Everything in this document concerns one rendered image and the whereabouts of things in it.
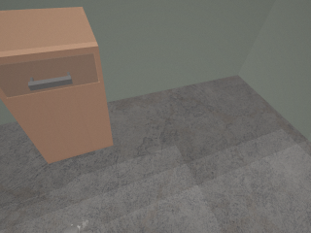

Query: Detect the handle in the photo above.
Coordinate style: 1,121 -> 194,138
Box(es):
28,72 -> 73,91

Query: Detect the drawer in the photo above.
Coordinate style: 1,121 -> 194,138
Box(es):
0,52 -> 99,98

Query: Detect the robot left hand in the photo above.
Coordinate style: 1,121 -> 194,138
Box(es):
64,219 -> 89,233

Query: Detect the cabinet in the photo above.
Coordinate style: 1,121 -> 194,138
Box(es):
0,7 -> 114,164

